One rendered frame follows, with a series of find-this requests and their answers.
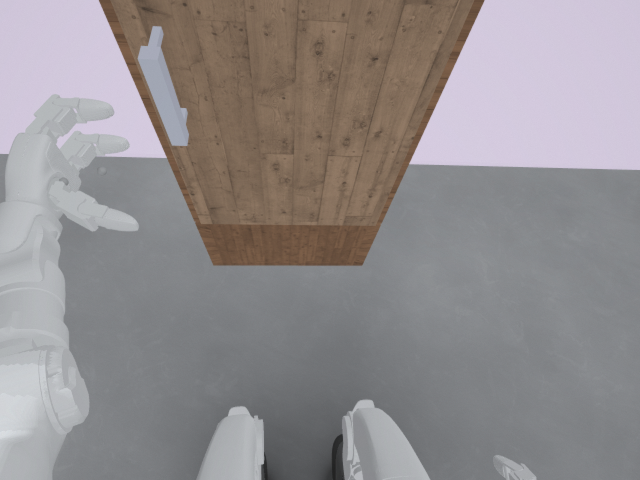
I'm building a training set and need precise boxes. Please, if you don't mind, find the right robot thigh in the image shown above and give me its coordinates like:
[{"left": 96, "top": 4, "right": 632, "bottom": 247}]
[{"left": 342, "top": 408, "right": 430, "bottom": 480}]

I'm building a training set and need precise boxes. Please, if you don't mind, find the robot left upper arm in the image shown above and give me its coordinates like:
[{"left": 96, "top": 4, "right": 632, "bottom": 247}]
[{"left": 0, "top": 345, "right": 89, "bottom": 480}]

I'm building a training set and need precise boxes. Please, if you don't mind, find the robot right hand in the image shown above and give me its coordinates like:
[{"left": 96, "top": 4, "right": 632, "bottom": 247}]
[{"left": 493, "top": 455, "right": 536, "bottom": 480}]

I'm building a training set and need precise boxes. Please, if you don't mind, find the left robot forearm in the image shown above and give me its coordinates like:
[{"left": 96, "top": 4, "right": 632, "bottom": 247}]
[{"left": 0, "top": 201, "right": 69, "bottom": 358}]

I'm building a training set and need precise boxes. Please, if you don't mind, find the robot thigh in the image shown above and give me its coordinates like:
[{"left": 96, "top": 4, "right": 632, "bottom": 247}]
[
  {"left": 342, "top": 408, "right": 430, "bottom": 480},
  {"left": 196, "top": 414, "right": 264, "bottom": 480}
]

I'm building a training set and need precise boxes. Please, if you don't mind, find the handle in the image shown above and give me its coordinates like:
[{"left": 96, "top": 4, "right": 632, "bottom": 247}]
[{"left": 138, "top": 26, "right": 189, "bottom": 146}]

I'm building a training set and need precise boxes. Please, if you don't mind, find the cupboard door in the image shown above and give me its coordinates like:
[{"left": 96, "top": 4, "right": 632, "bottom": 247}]
[{"left": 110, "top": 0, "right": 474, "bottom": 226}]

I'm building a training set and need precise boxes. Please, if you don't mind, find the left robot thigh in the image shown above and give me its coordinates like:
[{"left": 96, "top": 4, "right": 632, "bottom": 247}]
[{"left": 196, "top": 414, "right": 264, "bottom": 480}]

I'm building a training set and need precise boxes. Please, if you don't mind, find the robot left hand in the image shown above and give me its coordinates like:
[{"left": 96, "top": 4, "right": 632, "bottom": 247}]
[{"left": 5, "top": 94, "right": 139, "bottom": 232}]

